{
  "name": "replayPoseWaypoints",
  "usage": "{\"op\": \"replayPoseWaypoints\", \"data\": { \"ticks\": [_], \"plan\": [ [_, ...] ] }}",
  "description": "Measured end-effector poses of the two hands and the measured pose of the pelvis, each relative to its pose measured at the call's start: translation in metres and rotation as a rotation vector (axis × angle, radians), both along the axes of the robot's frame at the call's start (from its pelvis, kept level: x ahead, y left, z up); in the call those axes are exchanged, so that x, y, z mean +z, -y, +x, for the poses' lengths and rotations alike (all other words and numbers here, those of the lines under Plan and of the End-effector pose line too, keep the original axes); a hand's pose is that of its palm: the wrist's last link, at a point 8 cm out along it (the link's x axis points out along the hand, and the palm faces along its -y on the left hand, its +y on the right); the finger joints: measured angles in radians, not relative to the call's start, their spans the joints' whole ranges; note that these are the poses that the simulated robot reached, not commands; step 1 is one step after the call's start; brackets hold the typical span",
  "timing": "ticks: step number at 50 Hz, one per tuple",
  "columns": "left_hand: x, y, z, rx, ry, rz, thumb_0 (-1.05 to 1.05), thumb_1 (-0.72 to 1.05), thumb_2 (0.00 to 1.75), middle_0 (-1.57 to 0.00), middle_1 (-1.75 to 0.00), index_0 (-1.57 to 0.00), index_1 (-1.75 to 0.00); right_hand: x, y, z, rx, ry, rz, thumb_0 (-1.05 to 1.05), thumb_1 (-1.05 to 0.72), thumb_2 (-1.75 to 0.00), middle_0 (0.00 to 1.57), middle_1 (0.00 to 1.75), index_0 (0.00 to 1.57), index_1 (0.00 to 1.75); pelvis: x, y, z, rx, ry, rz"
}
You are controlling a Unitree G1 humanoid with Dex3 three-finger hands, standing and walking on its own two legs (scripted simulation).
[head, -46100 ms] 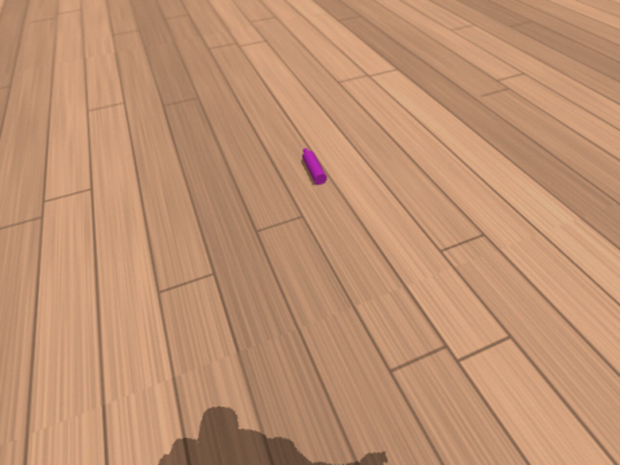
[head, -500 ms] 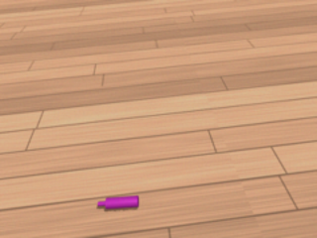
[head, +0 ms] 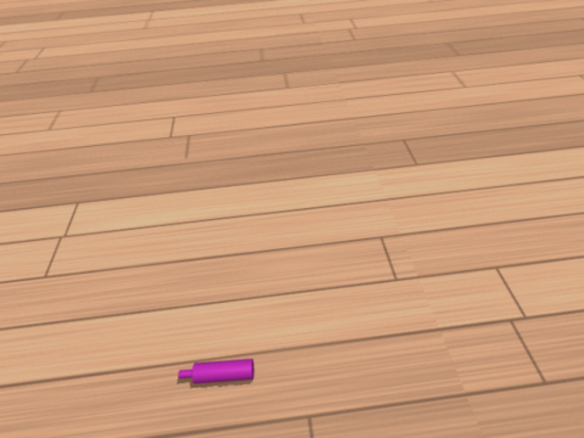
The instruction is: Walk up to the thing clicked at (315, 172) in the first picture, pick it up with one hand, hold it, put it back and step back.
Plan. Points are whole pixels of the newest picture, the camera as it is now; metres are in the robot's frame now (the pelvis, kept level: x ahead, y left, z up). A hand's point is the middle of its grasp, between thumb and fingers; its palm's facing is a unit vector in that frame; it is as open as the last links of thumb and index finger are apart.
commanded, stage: stand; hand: left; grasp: from above
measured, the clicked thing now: (216, 371) +0.47 +0.33 -0.75
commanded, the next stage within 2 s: step back in 0.16 s
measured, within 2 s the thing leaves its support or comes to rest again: neither
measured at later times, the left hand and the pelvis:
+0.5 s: hand out of the picture +0.10 +0.32 -0.18, palm faces -0.03 -0.93 -0.37, open 7.4 cm; pelvis -0.05 +0.05 -0.03, yaw +0 degrees
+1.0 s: hand out of the picture -0.02 +0.32 -0.17, palm faces -0.11 -0.91 -0.40, open 7.4 cm; pelvis -0.13 +0.06 -0.03, yaw -5 degrees
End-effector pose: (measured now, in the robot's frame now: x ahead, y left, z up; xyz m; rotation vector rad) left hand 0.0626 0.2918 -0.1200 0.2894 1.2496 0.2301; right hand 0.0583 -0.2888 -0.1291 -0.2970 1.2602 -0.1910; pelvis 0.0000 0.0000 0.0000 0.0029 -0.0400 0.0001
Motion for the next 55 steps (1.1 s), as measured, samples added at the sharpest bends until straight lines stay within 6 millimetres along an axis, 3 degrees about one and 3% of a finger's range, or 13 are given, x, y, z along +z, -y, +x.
{"op": "replayPoseWaypoints", "data": {
  "ticks": [9,17,24,28,32,39,48,55],
  "plan": [
    [-0.001,0.0,0.0,0.001,-0.009,-0.002,0.01,0.91,0.89,-0.21,-0.3,-0.2,-0.3,0.0,0.003,-0.001,-0.002,-0.015,-0.002,0.0,-0.9,-0.89,0.21,0.3,0.2,0.3,0.0,0.001,0.002,-0.001,-0.007,-0.002],
    [-0.005,-0.026,0.004,-0.035,0.015,0.037,0.01,0.9,0.89,-0.21,-0.3,-0.2,-0.3,0.002,0.007,-0.002,-0.007,-0.008,-0.054,0.0,-0.9,-0.89,0.21,0.3,0.2,0.3,-0.008,-0.014,-0.025,-0.019,-0.018,0.002],
    [-0.024,-0.064,0.024,-0.085,0.085,0.033,0.01,0.9,0.89,-0.21,-0.3,-0.2,-0.3,0.006,-0.009,-0.033,-0.011,-0.021,-0.132,0.0,-0.9,-0.89,0.21,0.3,0.2,0.3,-0.025,-0.049,-0.043,-0.004,-0.031,-0.011],
    [-0.027,-0.072,0.026,-0.093,0.103,0.024,0.01,0.91,0.89,-0.2,-0.3,-0.2,-0.3,0.012,-0.031,-0.059,-0.015,-0.054,-0.13,0.0,-0.9,-0.89,0.21,0.3,0.2,0.3,-0.02,-0.06,-0.057,-0.013,-0.014,-0.016],
    [-0.023,-0.073,0.015,-0.107,0.085,0.001,0.01,0.91,0.89,-0.2,-0.3,-0.2,-0.3,0.019,-0.046,-0.076,-0.032,-0.057,-0.124,0.0,-0.9,-0.89,0.21,0.3,0.2,0.3,-0.012,-0.067,-0.066,-0.023,-0.029,-0.033],
    [-0.022,-0.077,-0.024,-0.135,0.035,0.011,0.01,0.91,0.89,-0.2,-0.3,-0.2,-0.3,0.011,-0.055,-0.083,-0.055,0.033,-0.103,0.0,-0.9,-0.89,0.21,0.3,0.2,0.3,-0.015,-0.074,-0.087,-0.064,-0.019,-0.019],
    [-0.012,-0.068,-0.071,-0.153,0.05,0.064,0.01,0.91,0.89,-0.2,-0.3,-0.2,-0.3,-0.015,-0.04,-0.106,-0.072,0.108,-0.043,0.0,-0.9,-0.89,0.21,0.3,0.2,0.3,-0.028,-0.061,-0.126,-0.087,0.019,-0.029],
    [0.007,-0.064,-0.101,-0.136,0.102,0.066,0.01,0.9,0.89,-0.21,-0.3,-0.2,-0.3,0.0,-0.035,-0.136,-0.05,0.096,-0.048,0.0,-0.9,-0.89,0.21,0.3,0.2,0.3,-0.015,-0.059,-0.157,-0.092,-0.005,0.033]
  ]
}}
